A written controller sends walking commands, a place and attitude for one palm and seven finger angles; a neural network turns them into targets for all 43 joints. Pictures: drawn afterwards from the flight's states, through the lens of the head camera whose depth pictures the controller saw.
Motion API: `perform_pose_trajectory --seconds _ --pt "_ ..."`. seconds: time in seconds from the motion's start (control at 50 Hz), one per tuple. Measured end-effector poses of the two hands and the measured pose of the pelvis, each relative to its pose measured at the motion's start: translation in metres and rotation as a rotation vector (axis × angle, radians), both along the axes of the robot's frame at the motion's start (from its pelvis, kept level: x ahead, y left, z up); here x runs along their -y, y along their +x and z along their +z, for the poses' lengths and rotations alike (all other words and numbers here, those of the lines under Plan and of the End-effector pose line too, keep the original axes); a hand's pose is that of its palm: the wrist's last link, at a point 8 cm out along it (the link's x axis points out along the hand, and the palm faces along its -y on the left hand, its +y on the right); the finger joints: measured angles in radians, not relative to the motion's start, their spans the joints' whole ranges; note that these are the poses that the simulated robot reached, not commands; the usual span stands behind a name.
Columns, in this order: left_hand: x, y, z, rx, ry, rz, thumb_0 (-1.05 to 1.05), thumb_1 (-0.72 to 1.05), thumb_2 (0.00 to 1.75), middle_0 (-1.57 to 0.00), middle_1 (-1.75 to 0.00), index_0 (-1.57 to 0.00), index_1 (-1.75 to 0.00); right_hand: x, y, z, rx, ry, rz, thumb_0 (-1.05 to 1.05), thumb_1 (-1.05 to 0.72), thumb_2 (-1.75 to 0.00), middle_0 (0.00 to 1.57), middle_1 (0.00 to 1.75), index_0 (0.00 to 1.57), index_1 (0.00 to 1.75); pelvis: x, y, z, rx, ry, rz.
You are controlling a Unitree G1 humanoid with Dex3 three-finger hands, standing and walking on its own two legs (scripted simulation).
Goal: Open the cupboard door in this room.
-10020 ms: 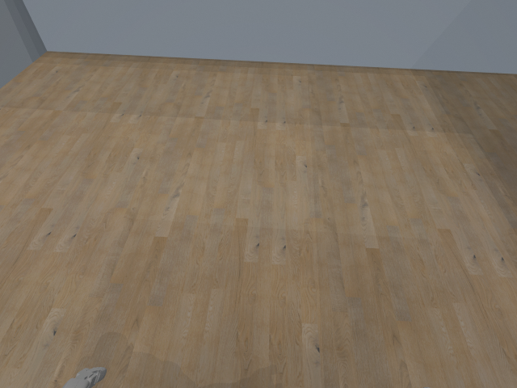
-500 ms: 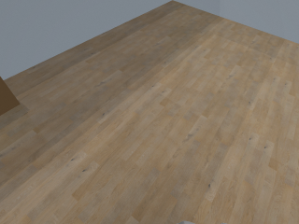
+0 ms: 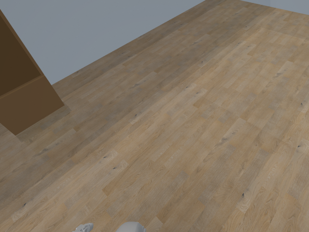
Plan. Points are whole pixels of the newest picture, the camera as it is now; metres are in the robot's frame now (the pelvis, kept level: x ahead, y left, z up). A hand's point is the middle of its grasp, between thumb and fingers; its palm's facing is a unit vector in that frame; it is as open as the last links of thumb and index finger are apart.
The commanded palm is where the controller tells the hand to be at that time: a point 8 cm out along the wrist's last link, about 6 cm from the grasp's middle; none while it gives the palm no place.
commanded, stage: turn or walk to find it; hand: left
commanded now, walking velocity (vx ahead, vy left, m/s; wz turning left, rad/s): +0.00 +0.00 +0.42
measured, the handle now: out of the picture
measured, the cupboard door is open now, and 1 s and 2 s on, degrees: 0 0 0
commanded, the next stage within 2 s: stand and wait in 0.30 s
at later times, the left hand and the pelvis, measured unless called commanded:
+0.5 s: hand out of the picture -0.05 +0.27 -0.18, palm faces +0.25 -0.94 -0.24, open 7.4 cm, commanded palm none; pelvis -0.02 +0.06 +0.00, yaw +11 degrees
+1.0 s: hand out of the picture -0.04 +0.20 -0.17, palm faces +0.22 -0.95 -0.23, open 7.3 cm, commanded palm none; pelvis -0.03 +0.01 +0.00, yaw +11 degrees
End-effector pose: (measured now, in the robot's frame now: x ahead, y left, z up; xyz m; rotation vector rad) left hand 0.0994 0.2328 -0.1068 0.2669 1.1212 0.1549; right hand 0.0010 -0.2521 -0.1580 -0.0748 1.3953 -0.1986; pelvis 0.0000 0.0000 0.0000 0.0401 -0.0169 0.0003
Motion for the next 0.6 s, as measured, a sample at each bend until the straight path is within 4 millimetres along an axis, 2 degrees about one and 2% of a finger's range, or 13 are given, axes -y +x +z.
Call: perform_pose_trajectory --seconds 0.1,0.18,0.32,0.38,0.44,0.5,0.6 --pt "-0.003 -0.039 -0.007 -0.049 -0.017 0.079 0.0 0.9 0.9 -0.2 -0.3 -0.2 -0.3 0.005 0.015 0.004 -0.004 -0.015 0.067 0.01 -0.91 -0.9 0.2 0.29 0.2 0.29 0.001 -0.004 0.001 0.0 -0.002 0.054" --pt "-0.013 -0.073 -0.016 -0.1 -0.031 0.148 0.0 0.91 0.9 -0.2 -0.3 -0.2 -0.3 -0.003 0.038 0.009 0.012 -0.034 0.136 0.01 -0.91 -0.9 0.2 0.29 0.2 0.29 -0.006 -0.007 0.0 -0.005 -0.005 0.092" --pt "-0.051 -0.138 -0.046 -0.193 -0.068 0.274 0.0 0.91 0.9 -0.2 -0.3 -0.2 -0.3 -0.043 0.099 0.017 0.139 -0.084 0.281 0.01 -0.91 -0.9 0.2 0.29 0.2 0.29 -0.034 -0.016 -0.014 -0.014 -0.044 0.163" --pt "-0.068 -0.158 -0.054 -0.237 -0.073 0.316 0.0 0.91 0.9 -0.2 -0.3 -0.2 -0.3 -0.066 0.117 0.026 0.199 -0.091 0.328 0.01 -0.91 -0.9 0.2 0.29 0.2 0.29 -0.044 -0.02 -0.015 -0.006 -0.036 0.17" --pt "-0.076 -0.167 -0.05 -0.26 -0.078 0.333 0.0 0.91 0.9 -0.2 -0.3 -0.2 -0.3 -0.083 0.124 0.036 0.236 -0.092 0.349 0.01 -0.9 -0.9 0.2 0.3 0.2 0.29 -0.052 -0.02 -0.008 0.0 -0.052 0.175" --pt "-0.08 -0.166 -0.043 -0.242 -0.085 0.337 0.0 0.91 0.9 -0.2 -0.3 -0.19 -0.3 -0.097 0.125 0.04 0.25 -0.077 0.36 0.01 -0.9 -0.9 0.2 0.3 0.2 0.3 -0.057 -0.021 -0.002 0.004 -0.058 0.185" --pt "-0.077 -0.155 -0.036 -0.202 -0.083 0.327 0.0 0.91 0.9 -0.2 -0.3 -0.19 -0.3 -0.11 0.113 0.035 0.244 -0.034 0.346 0.01 -0.9 -0.9 0.2 0.3 0.2 0.3 -0.058 -0.022 0.002 0.011 -0.045 0.188"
